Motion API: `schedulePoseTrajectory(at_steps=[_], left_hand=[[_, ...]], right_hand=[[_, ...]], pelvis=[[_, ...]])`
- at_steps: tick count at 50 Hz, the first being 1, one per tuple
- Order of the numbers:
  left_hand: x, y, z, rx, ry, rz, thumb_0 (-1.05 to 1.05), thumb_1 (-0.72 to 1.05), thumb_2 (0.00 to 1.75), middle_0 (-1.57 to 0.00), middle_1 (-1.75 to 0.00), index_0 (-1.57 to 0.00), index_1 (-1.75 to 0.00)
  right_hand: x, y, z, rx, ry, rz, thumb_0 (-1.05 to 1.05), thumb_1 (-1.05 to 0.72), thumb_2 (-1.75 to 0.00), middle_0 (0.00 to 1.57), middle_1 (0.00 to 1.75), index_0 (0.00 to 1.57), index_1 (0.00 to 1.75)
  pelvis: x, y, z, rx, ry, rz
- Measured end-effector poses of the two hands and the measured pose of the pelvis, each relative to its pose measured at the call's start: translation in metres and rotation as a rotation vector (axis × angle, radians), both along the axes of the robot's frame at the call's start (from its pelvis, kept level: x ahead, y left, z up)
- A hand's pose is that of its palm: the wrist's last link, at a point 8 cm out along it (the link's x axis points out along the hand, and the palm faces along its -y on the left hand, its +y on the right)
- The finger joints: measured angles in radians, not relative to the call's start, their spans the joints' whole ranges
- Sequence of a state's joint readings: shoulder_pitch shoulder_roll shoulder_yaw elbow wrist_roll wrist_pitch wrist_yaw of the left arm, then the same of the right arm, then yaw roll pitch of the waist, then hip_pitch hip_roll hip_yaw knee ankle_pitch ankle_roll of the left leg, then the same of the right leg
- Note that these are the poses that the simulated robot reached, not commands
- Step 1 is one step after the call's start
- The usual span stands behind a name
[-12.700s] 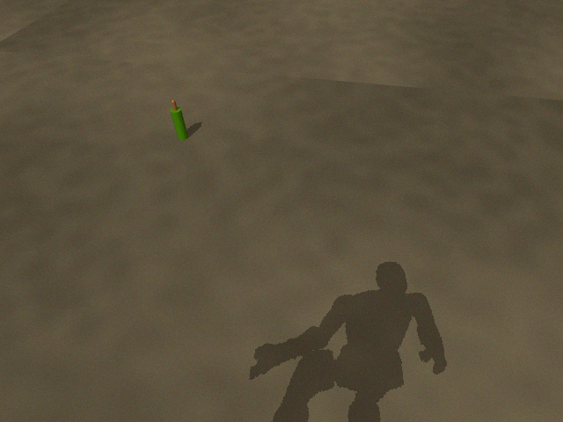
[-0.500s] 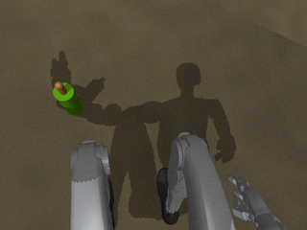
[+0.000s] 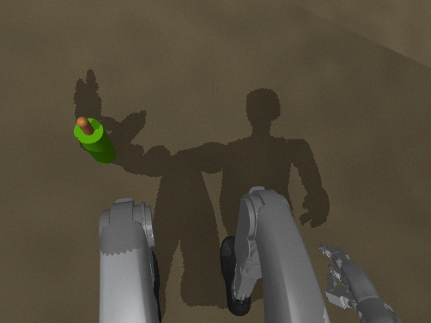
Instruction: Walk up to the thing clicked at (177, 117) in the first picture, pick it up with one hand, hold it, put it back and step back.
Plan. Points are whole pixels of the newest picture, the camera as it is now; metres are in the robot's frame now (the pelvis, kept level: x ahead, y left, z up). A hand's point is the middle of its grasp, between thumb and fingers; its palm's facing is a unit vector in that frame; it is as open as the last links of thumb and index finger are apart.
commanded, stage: go down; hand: left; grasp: from the side
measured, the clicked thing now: (95, 140) +0.48 +0.25 -0.27
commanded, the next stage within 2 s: none
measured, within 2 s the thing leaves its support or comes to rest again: neither
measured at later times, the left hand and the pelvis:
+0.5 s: hand out of the picture +0.40 +0.42 +0.03, palm faces +0.14 -0.99 -0.04, open 17.5 cm; pelvis +0.00 +0.00 -0.01, yaw +0 degrees
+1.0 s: hand out of the picture +0.40 +0.42 +0.03, palm faces +0.16 -0.99 -0.05, open 17.5 cm; pelvis +0.00 +0.00 -0.01, yaw +0 degrees
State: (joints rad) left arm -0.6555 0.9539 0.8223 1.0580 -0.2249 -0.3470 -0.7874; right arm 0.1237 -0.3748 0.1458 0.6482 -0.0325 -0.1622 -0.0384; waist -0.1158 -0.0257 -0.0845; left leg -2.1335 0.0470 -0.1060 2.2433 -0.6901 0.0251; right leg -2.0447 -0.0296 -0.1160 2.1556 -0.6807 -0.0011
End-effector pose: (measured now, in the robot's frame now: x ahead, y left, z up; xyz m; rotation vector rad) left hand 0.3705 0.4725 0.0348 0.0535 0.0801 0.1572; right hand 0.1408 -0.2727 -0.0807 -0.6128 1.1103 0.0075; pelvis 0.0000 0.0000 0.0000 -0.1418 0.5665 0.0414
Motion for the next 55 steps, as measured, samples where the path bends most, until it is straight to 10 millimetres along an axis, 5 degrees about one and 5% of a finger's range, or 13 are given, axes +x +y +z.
schedulePoseTrajectory(at_steps=[55], left_hand=[[0.004,-0.001,-0.002,0.001,-0.019,-0.006,-0.01,-0.55,0.04,-0.07,-0.03,-0.05,-0.04]], right_hand=[[0.003,-0.002,-0.003,-0.011,-0.007,0.01,0.01,-0.91,-0.9,0.2,0.3,0.21,0.3]], pelvis=[[0.001,-0.001,-0.004,-0.002,-0.002,-0.003]])
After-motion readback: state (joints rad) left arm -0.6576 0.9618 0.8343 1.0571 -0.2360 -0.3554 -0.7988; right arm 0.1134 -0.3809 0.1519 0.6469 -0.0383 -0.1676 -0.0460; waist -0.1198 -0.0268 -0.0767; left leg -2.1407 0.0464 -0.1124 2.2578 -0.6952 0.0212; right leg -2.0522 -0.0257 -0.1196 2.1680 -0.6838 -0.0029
